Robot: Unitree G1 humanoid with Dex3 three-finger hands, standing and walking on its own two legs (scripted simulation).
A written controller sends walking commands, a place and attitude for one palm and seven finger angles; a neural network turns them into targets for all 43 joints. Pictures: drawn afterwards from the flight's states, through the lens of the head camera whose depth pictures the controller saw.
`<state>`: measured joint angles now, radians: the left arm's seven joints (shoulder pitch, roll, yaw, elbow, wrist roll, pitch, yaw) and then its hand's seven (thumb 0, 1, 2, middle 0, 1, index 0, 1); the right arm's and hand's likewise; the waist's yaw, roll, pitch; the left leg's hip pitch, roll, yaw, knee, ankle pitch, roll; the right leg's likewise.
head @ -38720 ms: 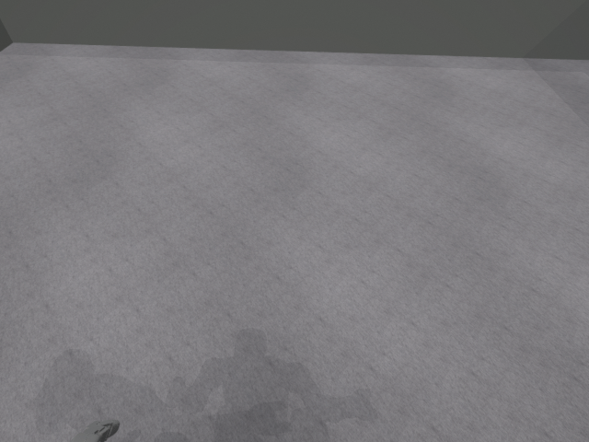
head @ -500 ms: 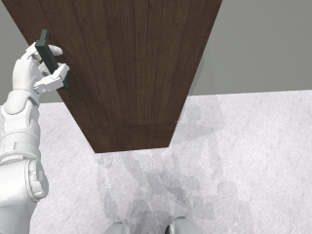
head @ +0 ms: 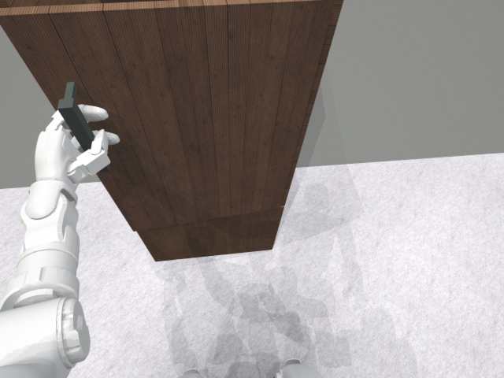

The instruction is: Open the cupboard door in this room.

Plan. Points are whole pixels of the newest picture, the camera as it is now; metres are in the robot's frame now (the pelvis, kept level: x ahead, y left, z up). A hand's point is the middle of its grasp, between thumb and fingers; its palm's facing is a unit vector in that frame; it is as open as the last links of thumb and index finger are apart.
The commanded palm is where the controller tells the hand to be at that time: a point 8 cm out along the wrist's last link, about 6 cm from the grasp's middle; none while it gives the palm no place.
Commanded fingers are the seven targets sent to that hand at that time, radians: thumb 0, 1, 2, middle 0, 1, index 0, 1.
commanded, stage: pull the door open along its arc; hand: left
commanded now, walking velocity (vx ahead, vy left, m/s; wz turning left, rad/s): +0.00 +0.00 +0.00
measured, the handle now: (88, 130) +0.49 +0.25 +0.09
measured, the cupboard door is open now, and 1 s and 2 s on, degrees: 5 40 44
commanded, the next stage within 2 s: open thumb and fingers to let go in 0.68 s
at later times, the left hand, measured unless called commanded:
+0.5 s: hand (150, 233) +0.31 +0.13 +0.09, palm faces +0.49 -0.87 +0.03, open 5.4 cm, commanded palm +0.25 +0.15 +0.09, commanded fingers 0.00 0.90 0.90 -0.40 -1.35 -0.40 -1.35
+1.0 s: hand (187, 264) +0.26 +0.08 +0.09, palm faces +0.49 -0.87 -0.01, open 6.5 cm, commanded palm +0.21 +0.11 +0.09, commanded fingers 0.00 0.06 0.54 -0.34 -1.26 -0.34 -1.26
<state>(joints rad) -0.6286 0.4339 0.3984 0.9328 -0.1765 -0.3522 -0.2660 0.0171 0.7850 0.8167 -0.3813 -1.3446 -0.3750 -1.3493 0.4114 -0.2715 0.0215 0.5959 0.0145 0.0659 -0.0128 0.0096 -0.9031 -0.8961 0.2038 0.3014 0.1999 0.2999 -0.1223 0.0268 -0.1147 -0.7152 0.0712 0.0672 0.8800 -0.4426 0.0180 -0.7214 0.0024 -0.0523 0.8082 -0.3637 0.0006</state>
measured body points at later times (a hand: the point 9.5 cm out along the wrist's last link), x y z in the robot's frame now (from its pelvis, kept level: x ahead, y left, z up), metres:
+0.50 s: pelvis +0.00 -0.01 +0.01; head +0.03 -0.02 +0.46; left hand +0.28 +0.17 +0.09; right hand +0.20 -0.21 -0.08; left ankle -0.01 +0.10 -0.70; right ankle +0.01 -0.12 -0.70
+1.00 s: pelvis +0.00 -0.04 +0.01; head +0.01 -0.06 +0.46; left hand +0.23 +0.12 +0.09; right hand +0.20 -0.24 -0.08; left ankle -0.01 +0.10 -0.70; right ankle +0.01 -0.13 -0.70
